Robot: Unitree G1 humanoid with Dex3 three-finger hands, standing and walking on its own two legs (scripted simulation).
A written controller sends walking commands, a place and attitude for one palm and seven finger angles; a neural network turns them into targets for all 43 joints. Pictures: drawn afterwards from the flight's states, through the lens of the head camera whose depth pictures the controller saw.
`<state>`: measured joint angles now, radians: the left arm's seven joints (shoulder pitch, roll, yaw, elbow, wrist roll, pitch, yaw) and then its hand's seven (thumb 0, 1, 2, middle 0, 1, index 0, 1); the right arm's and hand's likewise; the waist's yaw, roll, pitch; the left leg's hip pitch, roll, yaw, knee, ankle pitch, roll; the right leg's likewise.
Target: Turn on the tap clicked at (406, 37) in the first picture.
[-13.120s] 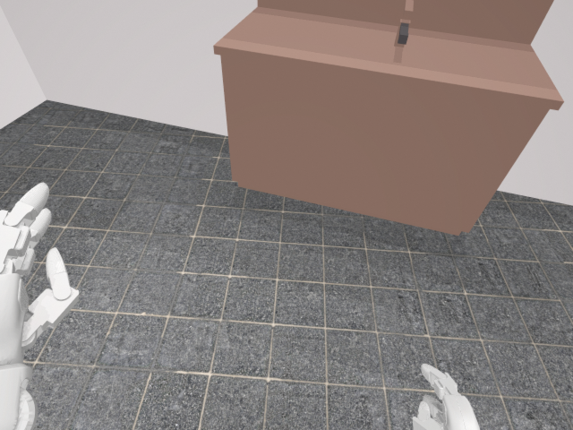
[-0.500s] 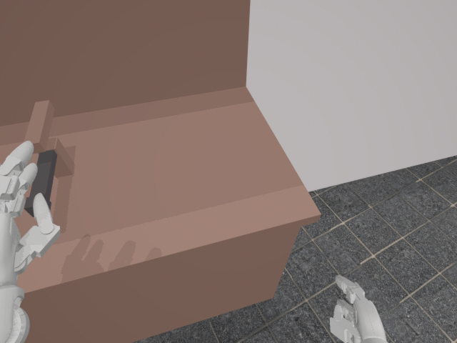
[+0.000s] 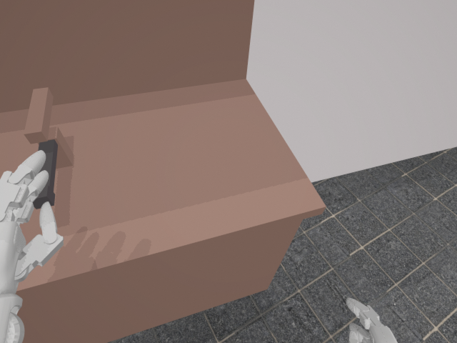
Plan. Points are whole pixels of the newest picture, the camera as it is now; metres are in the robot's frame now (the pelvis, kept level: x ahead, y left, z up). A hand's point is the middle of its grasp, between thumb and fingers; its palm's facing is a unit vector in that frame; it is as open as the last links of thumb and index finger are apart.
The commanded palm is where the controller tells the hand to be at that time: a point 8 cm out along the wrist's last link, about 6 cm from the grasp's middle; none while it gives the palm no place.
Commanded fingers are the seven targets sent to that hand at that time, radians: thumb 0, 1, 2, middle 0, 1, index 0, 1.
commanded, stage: come to a stop and stand still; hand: left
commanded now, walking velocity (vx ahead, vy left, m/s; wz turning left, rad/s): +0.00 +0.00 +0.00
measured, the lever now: (42, 197) +0.32 +0.35 +0.07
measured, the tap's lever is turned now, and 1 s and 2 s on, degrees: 0 0 0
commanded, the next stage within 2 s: look again from close up in 0.44 s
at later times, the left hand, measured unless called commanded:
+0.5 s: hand (2, 232) +0.21 +0.30 +0.16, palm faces +0.42 -0.84 -0.34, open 7.4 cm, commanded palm +0.15 +0.31 +0.18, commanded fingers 0.00 0.90 0.90 -0.20 -0.30 -0.20 -0.30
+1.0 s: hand out of the picture +0.21 +0.30 +0.19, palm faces +0.49 -0.78 -0.40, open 7.4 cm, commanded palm +0.14 +0.29 +0.18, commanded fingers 0.00 0.90 0.90 -0.20 -0.30 -0.20 -0.30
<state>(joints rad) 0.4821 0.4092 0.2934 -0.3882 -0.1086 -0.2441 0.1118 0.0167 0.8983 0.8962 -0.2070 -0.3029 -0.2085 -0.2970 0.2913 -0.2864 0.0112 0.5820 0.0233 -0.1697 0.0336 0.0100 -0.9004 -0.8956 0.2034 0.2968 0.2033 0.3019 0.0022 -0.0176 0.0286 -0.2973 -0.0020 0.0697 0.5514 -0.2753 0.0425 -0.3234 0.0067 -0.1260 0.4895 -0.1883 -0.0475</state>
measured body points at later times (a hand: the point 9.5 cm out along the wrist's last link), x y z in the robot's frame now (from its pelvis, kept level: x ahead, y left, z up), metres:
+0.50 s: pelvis +0.00 +0.03 +0.00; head +0.03 +0.05 +0.45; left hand +0.18 +0.34 +0.17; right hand +0.20 -0.16 -0.07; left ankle +0.01 +0.09 -0.73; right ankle +0.05 -0.09 -0.73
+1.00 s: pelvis -0.01 +0.00 +0.00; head +0.02 +0.03 +0.45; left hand +0.18 +0.34 +0.21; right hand +0.18 -0.21 -0.07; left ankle +0.01 +0.09 -0.73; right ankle +0.05 -0.09 -0.73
